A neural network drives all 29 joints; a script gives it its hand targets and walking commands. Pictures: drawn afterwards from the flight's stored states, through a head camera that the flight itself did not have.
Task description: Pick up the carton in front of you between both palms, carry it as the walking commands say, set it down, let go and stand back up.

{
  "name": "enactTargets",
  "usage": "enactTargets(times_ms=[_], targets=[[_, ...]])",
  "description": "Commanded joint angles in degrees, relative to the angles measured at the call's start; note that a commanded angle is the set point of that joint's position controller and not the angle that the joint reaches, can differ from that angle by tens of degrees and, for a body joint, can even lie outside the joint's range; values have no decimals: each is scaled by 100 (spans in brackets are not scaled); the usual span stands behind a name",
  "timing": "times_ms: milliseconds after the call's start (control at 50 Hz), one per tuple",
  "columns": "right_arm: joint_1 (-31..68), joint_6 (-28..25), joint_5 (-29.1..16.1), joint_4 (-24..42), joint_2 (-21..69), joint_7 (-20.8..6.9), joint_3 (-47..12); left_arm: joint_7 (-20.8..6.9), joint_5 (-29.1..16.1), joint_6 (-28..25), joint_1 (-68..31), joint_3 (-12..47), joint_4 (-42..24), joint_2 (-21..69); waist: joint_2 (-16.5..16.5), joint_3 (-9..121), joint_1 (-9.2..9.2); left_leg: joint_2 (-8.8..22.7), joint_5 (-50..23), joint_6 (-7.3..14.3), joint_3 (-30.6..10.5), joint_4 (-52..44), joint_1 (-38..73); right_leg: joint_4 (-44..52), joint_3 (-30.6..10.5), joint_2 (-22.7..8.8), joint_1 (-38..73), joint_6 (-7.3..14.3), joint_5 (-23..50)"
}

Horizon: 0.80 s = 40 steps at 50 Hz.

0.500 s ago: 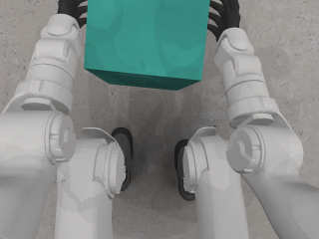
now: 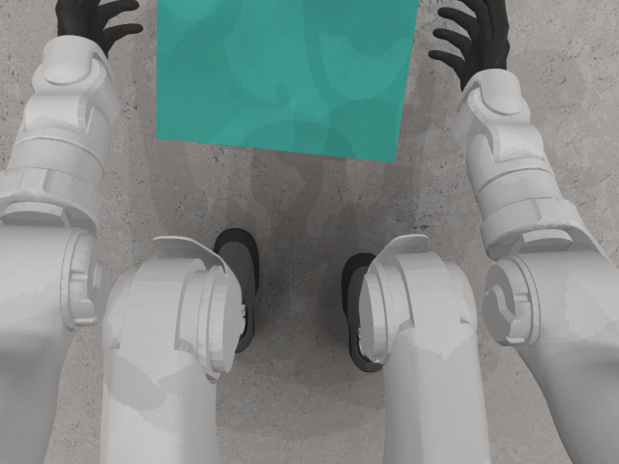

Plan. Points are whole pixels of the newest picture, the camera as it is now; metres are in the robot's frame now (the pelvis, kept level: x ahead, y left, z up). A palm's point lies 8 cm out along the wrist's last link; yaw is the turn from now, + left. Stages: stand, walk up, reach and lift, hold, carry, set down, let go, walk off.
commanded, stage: set down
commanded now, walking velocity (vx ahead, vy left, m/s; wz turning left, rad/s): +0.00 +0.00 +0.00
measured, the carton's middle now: (287, 59) +0.50 +0.04 -0.24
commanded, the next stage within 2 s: let go in 1.08 s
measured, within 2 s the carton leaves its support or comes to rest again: neither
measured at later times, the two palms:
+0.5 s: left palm out of the picture +0.52 +0.23 -0.02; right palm out of the picture +0.52 -0.15 -0.02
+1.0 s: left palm out of the picture +0.52 +0.24 +0.13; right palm out of the picture +0.52 -0.16 +0.13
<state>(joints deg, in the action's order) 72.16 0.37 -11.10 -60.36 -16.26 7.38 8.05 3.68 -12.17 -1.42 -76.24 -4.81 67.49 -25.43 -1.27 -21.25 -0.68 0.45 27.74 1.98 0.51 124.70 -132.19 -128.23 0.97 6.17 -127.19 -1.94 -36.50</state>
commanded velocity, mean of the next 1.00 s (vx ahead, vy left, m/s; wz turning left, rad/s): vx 0.00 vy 0.00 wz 0.00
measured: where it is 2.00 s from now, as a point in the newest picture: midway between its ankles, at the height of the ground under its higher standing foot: (302, 321)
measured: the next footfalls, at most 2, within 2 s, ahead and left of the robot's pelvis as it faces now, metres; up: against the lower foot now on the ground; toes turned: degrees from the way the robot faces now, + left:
none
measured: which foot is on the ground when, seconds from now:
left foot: down 0.00-1.00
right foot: down 0.00-1.00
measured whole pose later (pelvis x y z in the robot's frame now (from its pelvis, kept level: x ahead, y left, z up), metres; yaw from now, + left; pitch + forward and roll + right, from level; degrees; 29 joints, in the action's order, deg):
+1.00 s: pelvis +0.04 +0.01 +0.23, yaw +1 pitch +45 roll -3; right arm 52.6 6.8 -3.1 -43.8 -9.9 4.1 15.7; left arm -1.8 -1.4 7.4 -57.2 -13.9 49.3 -17.8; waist 0.0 6.7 0.7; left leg -1.7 21.4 1.4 -1.0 78.5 -102.4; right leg -80.3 -1.1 4.0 -98.0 -1.3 -27.8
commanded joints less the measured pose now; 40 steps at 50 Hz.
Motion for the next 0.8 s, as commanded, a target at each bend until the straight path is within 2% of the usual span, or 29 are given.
enactTargets(times_ms=[0, 80, 140, 200, 260, 340, 420, 600, 700, 780], targets=[[1510, -48, -530, 1406, -618, 115, -395, -43, -497, 10, -1529, 269, -1074, -660, 171, 7814, -40, 15, -2171, -160, -273, -542, 4980, 1214, 150, -236, 2374, -73, 1865], [960, 164, -290, 1566, -609, 244, -166, 4, -318, 171, -1200, 88, -1458, -912, 301, 8521, -40, -14, -1840, -183, -117, -797, 5388, 1497, 179, -187, 2875, -58, 1616], [517, 364, -121, 1701, -413, 298, -20, 42, -35, 358, -846, -160, -1753, -879, 457, 8809, -111, -91, -1661, -167, 29, -1098, 5628, 1796, 207, -85, 3014, -31, 1454], [413, 509, 81, 1785, -208, 257, 141, -27, 282, 521, -608, -433, -1763, -606, 503, 7967, -170, -155, -1260, -144, 96, -1477, 5116, 2146, 233, -25, 2646, -21, 1120], [299, 502, 304, 1692, -24, 179, 271, -152, 494, 539, -367, -626, -1522, -303, 350, 7117, -107, -184, -1067, -136, 53, -1815, 4493, 2475, 211, -18, 2374, -52, 1047], [126, 442, 512, 1563, 23, 109, 437, -252, 612, 489, -251, -733, -1427, -114, 252, 7009, -17, -219, -1254, -150, 20, -2149, 4375, 2803, 191, -23, 2442, -77, 1306], [36, 431, 630, 1643, -14, 68, 567, -289, 677, 499, -209, -777, -1528, -83, 262, 7331, 43, -248, -1348, -177, 11, -2521, 4763, 3150, 245, -29, 2595, -92, 1347], [-213, 665, 463, 2681, -181, -11, 513, -310, 744, 798, 3, -783, -2695, -318, 537, 8966, 7, -317, -2111, -260, 48, -3438, 6851, 4027, 431, 18, 3339, -88, 1711], [-467, 767, 498, 2697, -149, -110, 560, -386, 790, 940, 246, -789, -2821, -164, 575, 8663, 68, -320, -2163, -270, 20, -3978, 7210, 4543, 423, -17, 3494, -99, 1724], [-764, 704, 602, 2414, -43, -204, 666, -468, 870, 913, 488, -823, -2613, 14, 575, 8200, 137, -308, -2162, -289, -31, -4439, 7320, 5002, 373, -54, 3585, -114, 1761]])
